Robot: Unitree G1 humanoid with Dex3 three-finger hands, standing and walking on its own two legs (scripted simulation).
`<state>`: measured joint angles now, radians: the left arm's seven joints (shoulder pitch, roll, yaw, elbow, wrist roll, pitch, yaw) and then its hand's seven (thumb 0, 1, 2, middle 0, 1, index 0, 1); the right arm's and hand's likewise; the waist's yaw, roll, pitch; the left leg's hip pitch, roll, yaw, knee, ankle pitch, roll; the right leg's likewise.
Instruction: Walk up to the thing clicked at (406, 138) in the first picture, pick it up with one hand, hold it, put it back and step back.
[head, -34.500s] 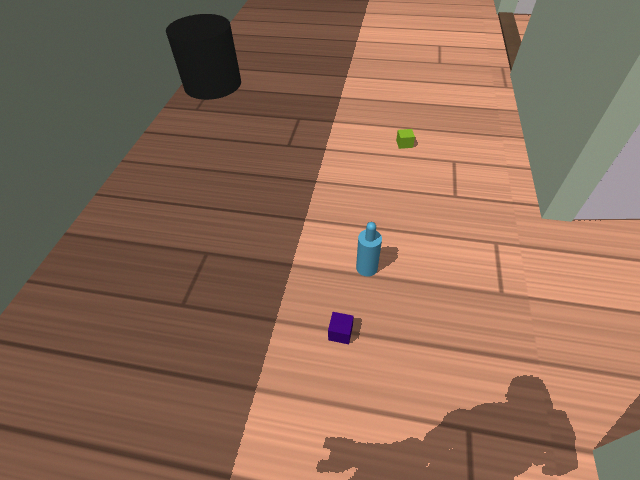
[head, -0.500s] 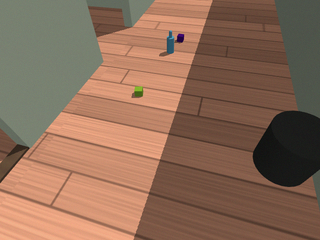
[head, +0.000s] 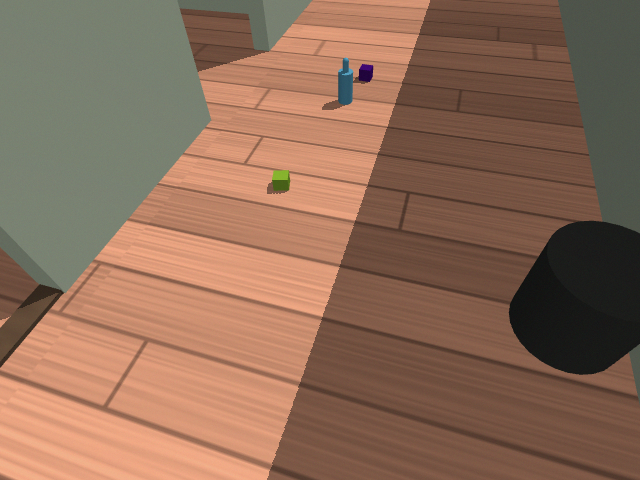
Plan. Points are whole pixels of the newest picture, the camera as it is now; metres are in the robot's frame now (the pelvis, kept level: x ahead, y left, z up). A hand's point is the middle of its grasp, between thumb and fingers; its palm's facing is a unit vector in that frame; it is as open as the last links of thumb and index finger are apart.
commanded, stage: stand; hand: left
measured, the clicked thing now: (281, 180) +1.48 +0.25 -0.75
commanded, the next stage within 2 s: walk up in 0.70 s
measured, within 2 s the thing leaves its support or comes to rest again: neither
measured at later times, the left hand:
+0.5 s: hand out of the picture +0.08 +0.25 -0.15, palm faces -0.04 -0.94 -0.35, open 7.4 cm
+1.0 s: hand out of the picture +0.14 +0.25 -0.14, palm faces -0.07 -0.90 -0.42, open 7.4 cm
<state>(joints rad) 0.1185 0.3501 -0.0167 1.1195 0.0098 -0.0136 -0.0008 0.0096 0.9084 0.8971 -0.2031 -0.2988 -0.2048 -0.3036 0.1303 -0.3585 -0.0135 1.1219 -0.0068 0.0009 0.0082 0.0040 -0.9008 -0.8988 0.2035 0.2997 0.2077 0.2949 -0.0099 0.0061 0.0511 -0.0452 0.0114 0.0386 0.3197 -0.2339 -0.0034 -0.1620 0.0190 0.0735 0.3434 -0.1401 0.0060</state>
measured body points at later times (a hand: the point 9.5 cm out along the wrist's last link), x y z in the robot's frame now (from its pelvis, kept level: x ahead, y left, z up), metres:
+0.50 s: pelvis +0.00 +0.00 +0.00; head +0.01 +0.00 +0.45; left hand +0.08 +0.30 -0.13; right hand +0.06 -0.31 -0.13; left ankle -0.04 +0.12 -0.75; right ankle +0.03 -0.12 -0.75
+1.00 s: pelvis +0.06 -0.04 -0.02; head +0.06 -0.06 +0.43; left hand +0.15 +0.30 -0.11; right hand +0.06 -0.38 -0.15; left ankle -0.03 +0.11 -0.74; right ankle +0.13 -0.16 -0.75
